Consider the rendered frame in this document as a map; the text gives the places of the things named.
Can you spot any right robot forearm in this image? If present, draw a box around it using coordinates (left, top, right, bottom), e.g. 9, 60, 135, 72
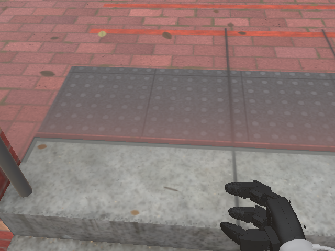
279, 239, 317, 251

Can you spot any robot right hand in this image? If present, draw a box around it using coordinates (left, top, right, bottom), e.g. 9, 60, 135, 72
220, 180, 306, 251

